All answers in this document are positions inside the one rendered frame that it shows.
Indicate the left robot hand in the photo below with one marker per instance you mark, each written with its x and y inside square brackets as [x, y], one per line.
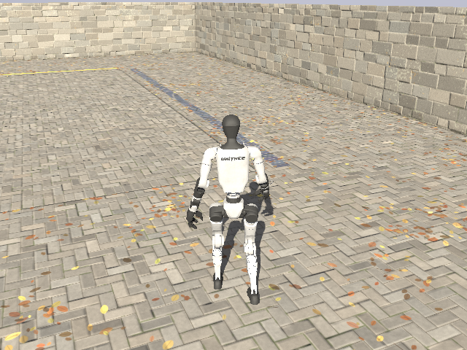
[191, 219]

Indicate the right robot thigh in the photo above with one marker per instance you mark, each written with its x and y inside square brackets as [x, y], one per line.
[250, 225]

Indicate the right robot hand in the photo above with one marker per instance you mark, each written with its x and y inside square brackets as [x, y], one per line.
[258, 192]

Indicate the left robot forearm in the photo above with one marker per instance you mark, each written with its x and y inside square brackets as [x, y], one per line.
[197, 196]

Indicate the robot left upper arm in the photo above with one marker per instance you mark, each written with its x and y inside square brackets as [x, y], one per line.
[206, 165]

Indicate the right robot forearm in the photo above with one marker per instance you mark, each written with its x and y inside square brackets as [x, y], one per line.
[265, 186]

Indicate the humanoid robot head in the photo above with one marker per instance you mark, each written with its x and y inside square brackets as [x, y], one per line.
[231, 124]

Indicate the robot right upper arm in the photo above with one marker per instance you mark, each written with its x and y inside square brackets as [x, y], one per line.
[255, 153]

